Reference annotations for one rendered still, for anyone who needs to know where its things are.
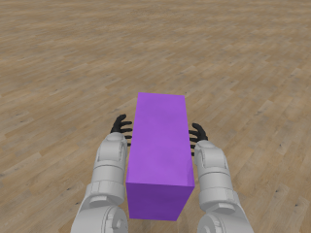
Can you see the right robot hand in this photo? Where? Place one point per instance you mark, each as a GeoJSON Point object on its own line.
{"type": "Point", "coordinates": [200, 134]}

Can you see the robot right forearm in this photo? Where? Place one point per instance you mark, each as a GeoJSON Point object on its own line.
{"type": "Point", "coordinates": [216, 190]}

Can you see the left robot hand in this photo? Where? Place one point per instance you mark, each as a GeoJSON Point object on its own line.
{"type": "Point", "coordinates": [118, 124]}

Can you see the right robot upper arm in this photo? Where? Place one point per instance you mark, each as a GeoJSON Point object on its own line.
{"type": "Point", "coordinates": [213, 222]}

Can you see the left robot upper arm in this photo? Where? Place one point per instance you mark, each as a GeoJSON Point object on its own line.
{"type": "Point", "coordinates": [106, 219]}

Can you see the carton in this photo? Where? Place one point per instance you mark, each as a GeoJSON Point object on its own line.
{"type": "Point", "coordinates": [159, 178]}

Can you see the robot left forearm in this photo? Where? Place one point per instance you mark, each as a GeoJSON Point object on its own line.
{"type": "Point", "coordinates": [106, 186]}

